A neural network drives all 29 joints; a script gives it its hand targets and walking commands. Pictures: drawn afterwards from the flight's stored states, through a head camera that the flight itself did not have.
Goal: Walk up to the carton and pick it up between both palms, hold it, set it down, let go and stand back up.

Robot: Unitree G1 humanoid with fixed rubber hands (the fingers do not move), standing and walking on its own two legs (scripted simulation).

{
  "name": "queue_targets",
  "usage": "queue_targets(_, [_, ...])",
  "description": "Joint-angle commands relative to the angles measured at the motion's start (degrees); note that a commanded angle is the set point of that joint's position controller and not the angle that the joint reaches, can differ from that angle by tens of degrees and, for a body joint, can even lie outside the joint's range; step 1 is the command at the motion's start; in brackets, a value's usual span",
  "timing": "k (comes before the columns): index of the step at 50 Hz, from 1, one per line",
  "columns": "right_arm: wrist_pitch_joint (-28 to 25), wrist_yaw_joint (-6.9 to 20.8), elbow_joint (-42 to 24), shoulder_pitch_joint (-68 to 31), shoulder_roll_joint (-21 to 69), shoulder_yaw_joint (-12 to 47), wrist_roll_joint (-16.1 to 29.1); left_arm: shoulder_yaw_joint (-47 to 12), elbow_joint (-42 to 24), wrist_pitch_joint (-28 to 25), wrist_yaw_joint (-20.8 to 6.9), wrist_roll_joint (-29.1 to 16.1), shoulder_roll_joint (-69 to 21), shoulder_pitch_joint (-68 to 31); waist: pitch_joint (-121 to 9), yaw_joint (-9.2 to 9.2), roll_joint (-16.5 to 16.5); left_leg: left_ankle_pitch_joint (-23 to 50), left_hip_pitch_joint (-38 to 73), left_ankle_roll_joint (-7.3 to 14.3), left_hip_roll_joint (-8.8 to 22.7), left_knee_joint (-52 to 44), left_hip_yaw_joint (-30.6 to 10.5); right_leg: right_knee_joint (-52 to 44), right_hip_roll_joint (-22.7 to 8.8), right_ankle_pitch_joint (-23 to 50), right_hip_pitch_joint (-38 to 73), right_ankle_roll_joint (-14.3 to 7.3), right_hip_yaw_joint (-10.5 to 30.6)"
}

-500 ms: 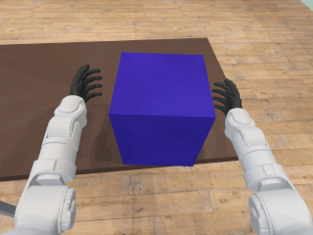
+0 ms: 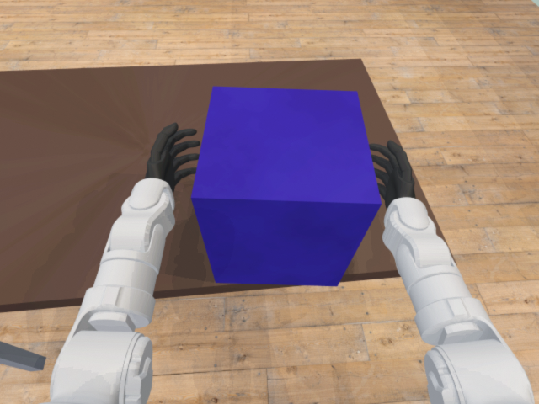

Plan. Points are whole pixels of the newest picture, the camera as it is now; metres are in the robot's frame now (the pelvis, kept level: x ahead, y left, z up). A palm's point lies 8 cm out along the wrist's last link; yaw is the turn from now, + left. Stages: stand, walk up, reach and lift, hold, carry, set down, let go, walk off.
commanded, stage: reach and lift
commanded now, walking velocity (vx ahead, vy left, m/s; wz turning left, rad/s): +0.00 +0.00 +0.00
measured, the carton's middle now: (280, 195) +0.41 -0.01 +0.05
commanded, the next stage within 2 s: none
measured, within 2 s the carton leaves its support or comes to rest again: leaves its support in 1.66 s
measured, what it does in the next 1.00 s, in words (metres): stands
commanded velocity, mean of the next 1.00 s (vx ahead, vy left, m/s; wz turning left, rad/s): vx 0.00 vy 0.00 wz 0.00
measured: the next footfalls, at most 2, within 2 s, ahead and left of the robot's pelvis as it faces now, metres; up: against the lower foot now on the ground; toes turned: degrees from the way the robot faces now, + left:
none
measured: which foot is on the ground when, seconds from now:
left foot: down 0.00-1.00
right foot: down 0.00-1.00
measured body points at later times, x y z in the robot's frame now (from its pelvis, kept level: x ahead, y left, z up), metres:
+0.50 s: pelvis +0.00 +0.00 +0.00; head +0.06 +0.01 +0.45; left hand +0.43 +0.15 +0.08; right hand +0.42 -0.16 +0.07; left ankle +0.03 +0.10 -0.74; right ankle -0.03 -0.09 -0.74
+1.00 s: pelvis +0.00 +0.00 +0.00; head +0.04 +0.01 +0.45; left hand +0.41 +0.15 +0.09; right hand +0.40 -0.16 +0.07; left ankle +0.03 +0.10 -0.74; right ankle -0.03 -0.09 -0.74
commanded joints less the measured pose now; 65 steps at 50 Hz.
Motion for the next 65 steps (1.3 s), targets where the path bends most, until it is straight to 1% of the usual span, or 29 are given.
queue_targets(1, [-3.98, -0.61, -10.95, -33.29, -2.08, -3.12, -3.83, 2.39, -12.38, -5.79, 0.69, 4.52, 5.73, -29.82, -47.65, -2.69, 2.89, 23.11, 28.06, -1.98, 2.84, 4.35, -2.85, -5.68, -1.25, 32.61, -2.64, 6.11, 1.31])
queue_targets(3, [-3.6, -0.59, -9.52, -35.7, -0.36, -3.46, -4.26, 1.93, -9.89, -6.0, 1.0, 4.83, 3.7, -31.52, -44.37, -2.4, 3.76, 20.21, 27.03, -1.78, 2.95, 3.79, -2.73, -6.25, -1.42, 28.58, -4.26, 5.81, 1.01])
queue_targets(5, [-2.71, -1.14, -7.42, -36.7, 1.59, -4.38, -6.16, 2.61, -3.13, -6.58, 1.06, 5.47, 3.93, -32.83, -41.06, -2.16, 0.92, 13.97, 23.54, -0.98, 2.87, 2.77, -2.64, -6.92, -2.03, 23.18, -4.27, 5.68, 1.5])
queue_targets(6, [-3.07, -1.22, -7.58, -36.22, 1.3, -5.06, -6.53, 1.78, -5.25, -6.98, 1.19, 5.47, 2.77, -31.47, -42.11, -3.01, 1.44, 14.36, 24.56, -1.17, 2.78, 2.46, -2.67, -6.85, -1.61, 23.15, -4.54, 5.61, 0.92])
queue_targets(9, [-3.04, -1.6, -6.36, -37.25, 2.55, -6.21, -7.96, 2.15, -2.26, -7.37, 1.73, 6.57, 1.94, -32.27, -41.3, -2.37, 1.41, 12.45, 23.59, -1.13, 2.87, 2.17, -2.64, -7.18, -1.77, 20.53, -5.11, 5.24, 0.79])
queue_targets(10, [-3.38, -1.92, -6.63, -38.36, 3.04, -7.62, -8.83, 0.94, -3.52, -8.11, 2.15, 6.47, 1.27, -34.45, -41.9, -3.38, 2.41, 12.46, 24.35, -1.49, 3.11, 2.44, -2.77, -7.17, -1.65, 19.17, -6.36, 4.95, 0.25])
queue_targets(11, [-3.47, -2.42, -6.71, -38.94, 3.08, -8.15, -9.45, 1.63, -2.62, -8.05, 2.4, 6.65, 1.91, -35.11, -41.2, -3.4, 1.69, 12.17, 24.06, -1.38, 3.16, 2.59, -2.58, -7.24, -1.8, 19.06, -6.11, 5.12, 0.47])
queue_targets(14, [-3.83, -2.95, -5.12, -39.45, 2.5, -9.06, -10.39, 1.12, -4.04, -8.15, 3.65, 7.28, 1.03, -36.0, -42.26, -3.27, 3.85, 14.48, 25.91, -2.17, 3.65, 3.11, -2.75, -7.31, -1.25, 18.24, -7.09, 4.54, -0.43])
queue_targets(16, [-3.99, -2.95, -6.21, -38.59, 3.52, -8.56, -10.79, 1.06, -6.76, -8.49, 4.13, 7.56, 0.4, -35.55, -45.17, -2.99, 3.7, 17.58, 27.86, -2.54, 3.74, 3.92, -2.71, -7.06, -1.16, 20.85, -6.35, 4.59, -0.47])
queue_targets(19, [-3.63, -3.14, -5.69, -38.93, 5.86, -8.12, -10.91, 1.57, -5.04, -9.0, 3.58, 8.16, -0.56, -35.93, -45.7, -2.54, 2.33, 18.37, 25.87, -2.14, 3.37, 4.22, -2.37, -6.24, -1.4, 24.31, -4.0, 4.95, 0.24])
queue_targets(22, [-4.27, -3.16, -6.85, -39.2, 6.49, -8.42, -11.01, 2.48, -6.77, -9.14, 3.06, 9.86, -1.92, -35.55, -46.9, -2.49, 3.26, 21.16, 26.4, -2.44, 3.12, 4.56, -2.46, -5.46, -1.5, 28.04, -2.21, 5.32, 0.07])
queue_targets(23, [-4.29, -3.07, -6.7, -38.68, 6.57, -8.28, -10.75, 3.35, -5.5, -9.15, 2.88, 10.68, -2.51, -34.27, -46.76, -1.7, 2.87, 21.39, 25.91, -2.18, 3.04, 4.65, -2.27, -5.4, -1.64, 29.41, -1.91, 5.34, 0.58])
queue_targets(26, [-5.63, -2.98, -8.84, -38.14, 7.87, -8.03, -12.11, 3.42, -7.9, -9.74, 1.87, 12.01, -3.75, -33.26, -49.35, -2.29, 2.2, 25.43, 27.12, -2.43, 2.83, 5.2, -2.29, -4.43, -1.67, 36.08, 1.38, 5.89, 0.54])
queue_targets(32, [-7.73, 0.4, -8.54, -38.52, 18.26, -9.07, -17.37, 3.19, -5.6, -11.64, -1.72, 16.48, -14.03, -32.22, -49.03, -1.9, 1.98, 27.67, 28.44, -2.69, 2.73, 4.31, -1.95, -4.41, -1.82, 36.98, 3.7, 5.61, -0.18])
queue_targets(36, [-9.86, 6.95, -7.62, -40.65, 42.19, -4.32, -25.6, -3.1, -0.35, -14.31, -7.34, 21.2, -35.04, -35.31, -51.62, -1.64, -0.08, 27.11, 28.59, -2.05, 1.52, 2.8, -0.79, -3.28, -2.23, 42.35, 9.76, 6.62, -0.46])
queue_targets(38, [-10.37, 9.5, -5.88, -38.97, 50.27, -1.03, -28.31, -5.73, 1.71, -15.1, -8.91, 22.34, -40.27, -36.35, -52.57, -1.36, 1.04, 27.48, 28.03, -2.38, 1.23, 1.9, -0.44, -2.48, -1.69, 43.94, 13.02, 6.66, -1.25])
queue_targets(39, [-10.76, 10.34, -5.33, -37.42, 51.02, -1.08, -29.34, -4.77, 2.89, -15.3, -9.07, 24.04, -40.19, -33.6, -49.85, -0.49, 2.11, 27.73, 27.33, -2.65, 1.15, 1.88, -0.45, -2.34, -1.88, 45.75, 14.77, 6.76, -1.02])
queue_targets(41, [-11.67, 10.89, -4.28, -36.35, 50.88, -0.67, -30.65, -5.61, 3.75, -15.6, -9.52, 23.79, -40.26, -33.44, -48.75, -1.37, 1.74, 27.63, 25.67, -2.8, 1.17, 1.37, -0.19, -1.64, -1.69, 48.26, 17.39, 6.86, -1.07])
queue_targets(42, [-11.83, 11.38, -4.31, -36.46, 50.31, -0.44, -30.7, -4.66, 4.34, -15.58, -9.58, 24.3, -39.68, -32.42, -47.8, -0.44, 1.12, 26.61, 25.11, -2.41, 1.27, 0.97, -0.43, -1.43, -1.79, 48.59, 19.19, 7.16, -1.04])
queue_targets(43, [-11.56, 11.44, -1.84, -36.59, 48.9, -2.48, -31.6, -3.64, 6.68, -15.25, -9.79, 24.84, -38.64, -33.69, -45.17, -1.61, 1.49, 23.83, 24.25, -2.43, 1.31, 0.18, -0.32, -2.05, -1.82, 45.6, 18.39, 7.05, -1.16])
queue_targets(48, [-11.95, 12.01, -0.92, -39.92, 46.28, -4.03, -31.45, -0.15, 9.12, -14.4, -10.31, 25.13, -36.71, -33.66, -41.23, 0.41, 0.34, 15.8, 21.69, -0.93, 1.45, -2.77, 0.69, -3.64, -2.03, 38.16, 18.92, 6.77, -0.83])
queue_targets(49, [-11.93, 11.82, -0.13, -39.89, 46.92, -5.05, -32.0, 0.01, 9.69, -14.33, -10.47, 25.1, -36.37, -34.34, -40.37, -0.22, -0.53, 13.59, 20.73, -0.79, 1.39, -2.98, 1.09, -3.84, -2.35, 38.0, 19.8, 6.86, -0.67])
queue_targets(52, [-12.95, 11.96, -0.68, -40.64, 46.71, -5.49, -31.86, -1.79, 6.68, -15.3, -9.84, 23.79, -37.35, -36.9, -43.77, -0.81, 0.29, 16.04, 22.37, -1.24, 1.85, -2.31, 1.1, -3.59, -1.71, 37.51, 18.06, 6.45, -0.97])
queue_targets(53, [-12.97, 12.2, -1.79, -42.06, 46.94, -5.01, -31.77, -1.16, 6.9, -15.36, -9.59, 24.15, -37.08, -37.27, -43.74, 0.55, 1.16, 15.38, 22.8, -1.19, 1.89, -2.37, 1.2, -3.95, -1.88, 35.88, 17.8, 6.44, -0.81])
queue_targets(56, [-12.78, 12.03, -1.06, -42.27, 47.49, -5.94, -33.15, 0.51, 9.23, -15.22, -9.81, 24.46, -35.69, -36.89, -41.91, 0.77, -1.63, 12.46, 21.07, -0.29, 1.58, -3.41, 1.99, -4.65, -2.21, 33.91, 18.44, 6.51, -0.75])
queue_targets(57, [-12.86, 11.88, -0.61, -42.0, 47.89, -6.01, -33.02, -0.36, 8.14, -15.6, -9.76, 23.81, -35.98, -37.9, -43.01, 0.18, -1.33, 11.91, 20.8, -0.27, 1.67, -3.22, 1.97, -4.15, -2.49, 34.57, 18.66, 6.65, -0.45])
queue_targets(59, [-12.94, 12.01, -2.51, -43.34, 47.58, -5.97, -33.02, 0.66, 8.56, -15.37, -9.75, 24.1, -35.71, -37.06, -42.23, 1.45, -0.96, 11.52, 20.11, 0.02, 1.73, -3.64, 2.3, -4.26, -2.5, 33.06, 19.19, 6.41, -0.5])
queue_targets(60, [-13.23, 12.08, -1.75, -43.95, 48.09, -6.46, -33.09, -0.67, 8.49, -15.63, -9.6, 23.64, -36.71, -38.82, -43.11, 0.73, -0.48, 10.49, 19.86, -0.23, 1.63, -3.77, 2.15, -4.49, -2.47, 31.9, 18.81, 6.3, -0.56])
queue_targets(65, [-13.71, 12.25, -1.69, -44.58, 48.98, -6.65, -33.68, -0.28, 8.74, -16.57, -9.37, 23.26, -36.51, -40.13, -44.07, 1.26, -1.22, 10.33, 19.99, -0.03, 1.94, -3.66, 2.38, -4.45, -2.4, 30.86, 18.02, 6.34, -0.68])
